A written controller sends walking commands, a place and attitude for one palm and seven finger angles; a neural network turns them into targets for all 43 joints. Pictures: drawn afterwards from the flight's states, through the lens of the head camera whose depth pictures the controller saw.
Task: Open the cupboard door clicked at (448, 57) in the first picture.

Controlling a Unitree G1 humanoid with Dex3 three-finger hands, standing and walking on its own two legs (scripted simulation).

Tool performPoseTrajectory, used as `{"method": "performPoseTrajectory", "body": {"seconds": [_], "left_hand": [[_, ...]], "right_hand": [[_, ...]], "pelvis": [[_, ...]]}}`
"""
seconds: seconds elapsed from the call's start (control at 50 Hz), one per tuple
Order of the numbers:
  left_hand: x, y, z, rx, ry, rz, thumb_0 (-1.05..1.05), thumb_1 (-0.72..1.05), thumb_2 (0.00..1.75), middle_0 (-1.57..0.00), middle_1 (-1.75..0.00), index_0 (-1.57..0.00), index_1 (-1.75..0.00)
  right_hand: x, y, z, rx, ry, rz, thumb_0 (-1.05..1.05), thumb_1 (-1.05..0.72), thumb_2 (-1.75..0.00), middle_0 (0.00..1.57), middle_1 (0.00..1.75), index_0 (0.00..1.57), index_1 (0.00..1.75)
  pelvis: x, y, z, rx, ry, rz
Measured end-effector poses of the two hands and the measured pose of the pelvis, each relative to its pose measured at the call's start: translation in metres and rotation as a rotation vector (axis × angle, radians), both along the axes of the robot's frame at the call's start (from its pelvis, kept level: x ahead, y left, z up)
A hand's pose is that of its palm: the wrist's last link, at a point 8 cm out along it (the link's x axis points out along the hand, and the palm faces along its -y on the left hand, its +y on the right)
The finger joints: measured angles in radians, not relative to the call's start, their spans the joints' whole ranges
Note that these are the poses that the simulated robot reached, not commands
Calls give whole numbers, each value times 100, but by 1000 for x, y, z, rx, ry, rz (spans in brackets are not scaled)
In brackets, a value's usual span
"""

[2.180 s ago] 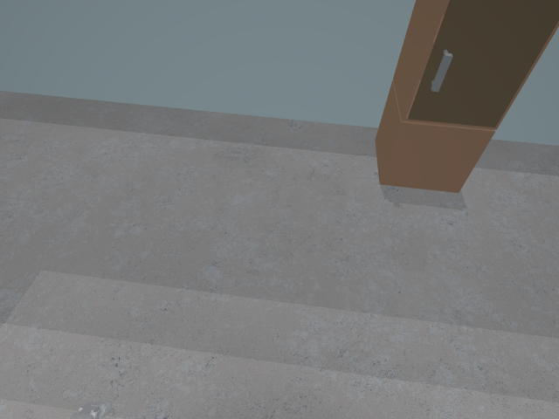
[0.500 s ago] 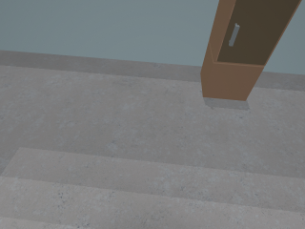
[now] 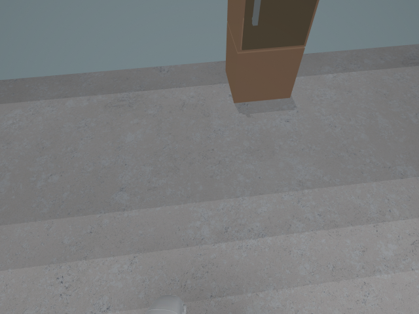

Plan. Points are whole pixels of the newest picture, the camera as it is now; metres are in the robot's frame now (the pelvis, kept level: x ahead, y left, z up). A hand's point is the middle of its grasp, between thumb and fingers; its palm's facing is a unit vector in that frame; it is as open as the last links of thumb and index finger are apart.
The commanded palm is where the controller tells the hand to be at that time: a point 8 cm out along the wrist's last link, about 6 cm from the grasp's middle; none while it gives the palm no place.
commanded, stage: walk to a spot facing it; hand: left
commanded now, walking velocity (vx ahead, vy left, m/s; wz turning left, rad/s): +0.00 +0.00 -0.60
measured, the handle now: (255, 8) +1.47 -0.11 -0.11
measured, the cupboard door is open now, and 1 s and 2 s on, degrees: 0 0 0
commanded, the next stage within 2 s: none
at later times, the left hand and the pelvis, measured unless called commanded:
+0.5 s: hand (100, 299) +0.15 +0.27 -0.17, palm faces -0.23 -0.96 -0.19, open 7.4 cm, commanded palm none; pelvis +0.02 +0.07 +0.01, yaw -18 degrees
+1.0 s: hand (211, 217) +0.37 +0.04 -0.18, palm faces -0.55 -0.82 -0.17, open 7.3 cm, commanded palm none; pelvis +0.18 -0.06 -0.01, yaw -33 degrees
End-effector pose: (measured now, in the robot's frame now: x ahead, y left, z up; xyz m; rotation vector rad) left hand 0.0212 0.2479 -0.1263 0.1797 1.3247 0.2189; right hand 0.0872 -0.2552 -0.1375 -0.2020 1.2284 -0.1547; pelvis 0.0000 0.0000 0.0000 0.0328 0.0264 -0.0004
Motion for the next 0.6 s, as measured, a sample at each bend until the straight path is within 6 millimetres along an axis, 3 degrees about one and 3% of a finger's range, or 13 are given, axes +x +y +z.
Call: {"method": "performPoseTrajectory", "body": {"seconds": [0.12, 0.24, 0.3, 0.38, 0.5, 0.6], "left_hand": [[16, 17, -1, 1, -25, -56, 1, 91, 89, -20, -30, -20, -30], [36, 48, -10, -14, -59, -115, 1, 91, 89, -20, -30, -20, -30], [52, 64, -19, -33, -71, -149, 1, 91, 89, -20, -30, -20, -30], [85, 74, -11, -61, -104, -217, 1, 91, 89, -20, -30, -20, -30], [136, 68, -10, -77, -123, -318, 1, 91, 90, -19, -30, -20, -30], [178, 34, -19, -104, -74, -422, 1, 91, 90, -19, -30, -19, -30]], "right_hand": [[-6, 2, 10, -38, -42, -54, 1, -91, -89, 20, 30, 20, 30], [-16, 26, 22, -65, -109, -94, 1, -91, -89, 20, 30, 19, 30], [-34, 41, 27, -88, -141, -134, 1, -91, -89, 20, 30, 20, 30], [-75, 59, 37, -95, -87, -208, 1, -91, -89, 20, 30, 20, 30], [-128, 81, 35, -86, 30, -346, 1, -90, -89, 21, 30, 20, 30], [-164, 105, 26, -40, 137, -478, 1, -91, -89, 20, 30, 20, 30]], "pelvis": [[-5, 15, 1, -12, 14, -65], [-9, 42, -2, -34, 18, -132], [-8, 58, -7, -49, 10, -163], [2, 68, 4, -79, -8, -215], [25, 70, 7, -86, -11, -309], [49, 61, 2, -78, -7, -386]]}}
